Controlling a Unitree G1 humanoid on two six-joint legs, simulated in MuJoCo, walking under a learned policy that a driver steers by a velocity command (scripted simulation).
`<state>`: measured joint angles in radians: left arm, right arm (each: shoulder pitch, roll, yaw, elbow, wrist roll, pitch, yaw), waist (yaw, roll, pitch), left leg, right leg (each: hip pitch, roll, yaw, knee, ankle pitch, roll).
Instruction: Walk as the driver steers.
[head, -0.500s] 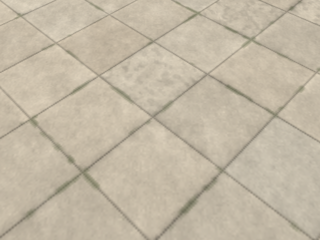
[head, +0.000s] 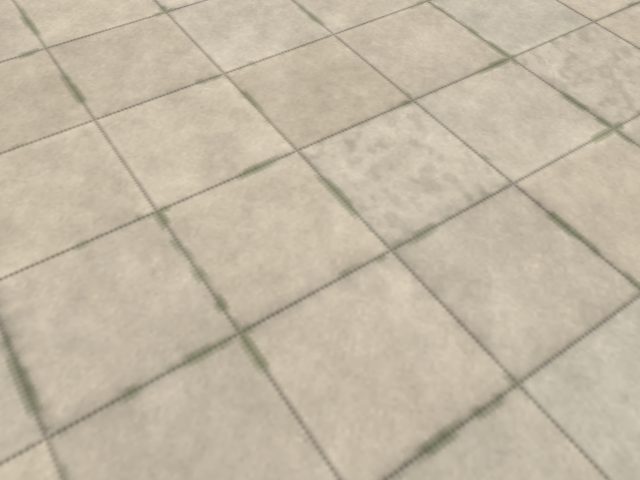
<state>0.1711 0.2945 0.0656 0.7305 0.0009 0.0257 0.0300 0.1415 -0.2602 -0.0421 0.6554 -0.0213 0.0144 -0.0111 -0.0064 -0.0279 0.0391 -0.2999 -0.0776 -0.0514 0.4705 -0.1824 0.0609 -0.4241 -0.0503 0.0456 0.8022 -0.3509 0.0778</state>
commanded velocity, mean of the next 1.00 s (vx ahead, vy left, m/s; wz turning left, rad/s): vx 0.00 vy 0.00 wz -0.31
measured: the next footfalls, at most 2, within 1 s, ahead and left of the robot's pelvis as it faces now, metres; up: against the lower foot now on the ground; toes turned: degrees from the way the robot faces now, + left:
right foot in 0.08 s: +0.05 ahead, -0.15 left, +0.00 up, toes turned -1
right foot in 0.62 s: +0.00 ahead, -0.17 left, +0.00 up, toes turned -21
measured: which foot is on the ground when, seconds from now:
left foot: down 0.00-0.62, up 0.64-0.98, down 1.00-1.00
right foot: up 0.00-0.06, down 0.08-0.30, up 0.32-0.60, down 0.62-1.00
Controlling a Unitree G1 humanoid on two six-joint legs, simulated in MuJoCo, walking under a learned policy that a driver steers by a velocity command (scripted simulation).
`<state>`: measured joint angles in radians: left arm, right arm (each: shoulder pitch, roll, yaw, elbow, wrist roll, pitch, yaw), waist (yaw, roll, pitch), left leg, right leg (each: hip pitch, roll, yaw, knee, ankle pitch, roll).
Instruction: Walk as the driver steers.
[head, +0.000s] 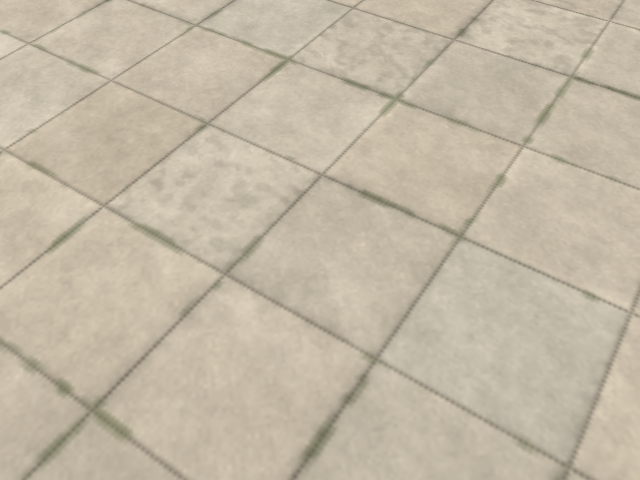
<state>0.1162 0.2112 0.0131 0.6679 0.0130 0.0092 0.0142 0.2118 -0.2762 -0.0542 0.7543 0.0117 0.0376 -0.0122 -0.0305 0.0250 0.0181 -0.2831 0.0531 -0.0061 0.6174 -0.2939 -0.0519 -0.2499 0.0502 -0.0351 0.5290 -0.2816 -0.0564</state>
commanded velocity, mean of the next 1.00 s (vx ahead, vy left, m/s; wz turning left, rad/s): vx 0.07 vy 0.00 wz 0.31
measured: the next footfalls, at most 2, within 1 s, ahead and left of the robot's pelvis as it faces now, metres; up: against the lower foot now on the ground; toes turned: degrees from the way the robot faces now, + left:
right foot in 0.32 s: +0.05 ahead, -0.12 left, +0.00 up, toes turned +14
left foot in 0.80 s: +0.09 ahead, +0.16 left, +0.00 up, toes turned +25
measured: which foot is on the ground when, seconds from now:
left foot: down 0.00-0.32, up 0.34-0.78, down 0.80-1.00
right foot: down 0.00-0.06, up 0.08-0.30, down 0.32-0.80, up 0.82-1.00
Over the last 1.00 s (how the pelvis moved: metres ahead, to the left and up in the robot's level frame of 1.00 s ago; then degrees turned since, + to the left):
-0.01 -0.07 -0.01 -20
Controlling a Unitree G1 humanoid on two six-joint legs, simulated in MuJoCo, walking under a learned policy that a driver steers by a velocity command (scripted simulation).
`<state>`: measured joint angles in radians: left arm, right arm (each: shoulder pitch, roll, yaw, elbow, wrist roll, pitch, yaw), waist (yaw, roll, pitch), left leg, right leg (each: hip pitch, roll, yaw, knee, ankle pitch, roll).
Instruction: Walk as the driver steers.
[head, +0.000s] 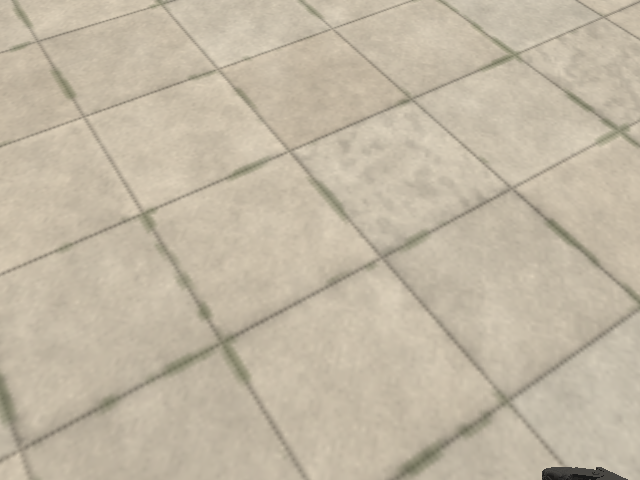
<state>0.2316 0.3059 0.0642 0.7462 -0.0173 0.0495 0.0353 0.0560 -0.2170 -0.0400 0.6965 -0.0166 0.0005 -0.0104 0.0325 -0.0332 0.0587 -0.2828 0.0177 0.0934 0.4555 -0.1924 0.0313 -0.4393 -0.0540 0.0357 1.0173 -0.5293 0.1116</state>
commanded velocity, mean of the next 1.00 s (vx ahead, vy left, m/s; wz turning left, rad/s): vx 0.13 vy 0.00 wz -0.24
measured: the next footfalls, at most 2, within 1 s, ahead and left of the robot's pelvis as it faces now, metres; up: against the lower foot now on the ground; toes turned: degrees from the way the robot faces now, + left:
right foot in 0.22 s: +0.03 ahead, -0.14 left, +0.00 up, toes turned -11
left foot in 0.72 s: +0.10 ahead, +0.07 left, +0.00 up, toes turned -22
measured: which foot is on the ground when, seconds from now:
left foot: down 0.00-0.22, up 0.24-0.70, down 0.72-1.00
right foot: up 0.00-0.20, down 0.22-0.72, up 0.74-1.00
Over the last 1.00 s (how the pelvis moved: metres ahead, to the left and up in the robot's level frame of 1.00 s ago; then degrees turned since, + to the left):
0.06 0.03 0.01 19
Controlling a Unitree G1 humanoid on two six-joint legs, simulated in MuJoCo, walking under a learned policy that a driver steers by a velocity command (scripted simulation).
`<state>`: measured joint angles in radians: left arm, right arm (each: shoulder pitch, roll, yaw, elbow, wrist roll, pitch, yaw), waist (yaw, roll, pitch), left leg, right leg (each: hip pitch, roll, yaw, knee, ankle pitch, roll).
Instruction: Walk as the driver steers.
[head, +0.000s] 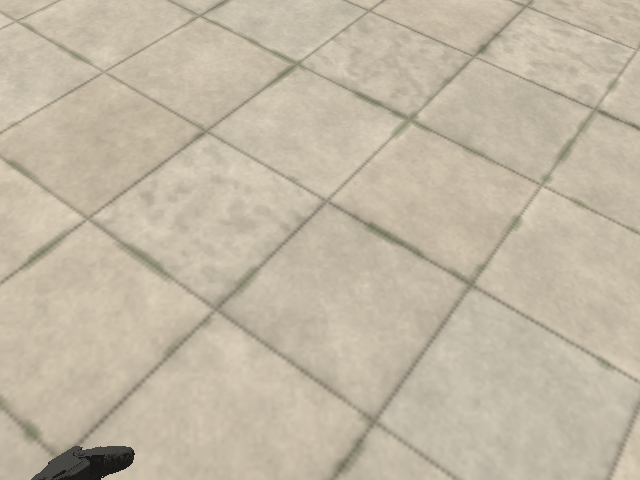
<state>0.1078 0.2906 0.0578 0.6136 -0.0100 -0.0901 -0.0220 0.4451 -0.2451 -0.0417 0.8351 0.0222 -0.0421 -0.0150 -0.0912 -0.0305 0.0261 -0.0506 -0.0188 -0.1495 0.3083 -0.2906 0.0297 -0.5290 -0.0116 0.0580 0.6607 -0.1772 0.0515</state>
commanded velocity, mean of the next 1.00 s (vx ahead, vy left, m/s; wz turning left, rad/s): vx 0.48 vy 0.00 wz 0.22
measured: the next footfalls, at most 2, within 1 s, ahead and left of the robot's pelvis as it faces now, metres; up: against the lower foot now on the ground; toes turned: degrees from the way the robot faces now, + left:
right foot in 0.12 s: +0.20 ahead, -0.14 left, +0.00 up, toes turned +7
left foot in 0.60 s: +0.43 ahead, +0.19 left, +0.00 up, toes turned +23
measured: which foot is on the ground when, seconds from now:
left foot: down 0.00-0.12, up 0.14-0.58, down 0.60-1.00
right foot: up 0.00-0.10, down 0.12-0.62, up 0.64-1.00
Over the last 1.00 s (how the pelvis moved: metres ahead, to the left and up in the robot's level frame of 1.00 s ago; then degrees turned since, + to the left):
0.11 -0.06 0.01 -14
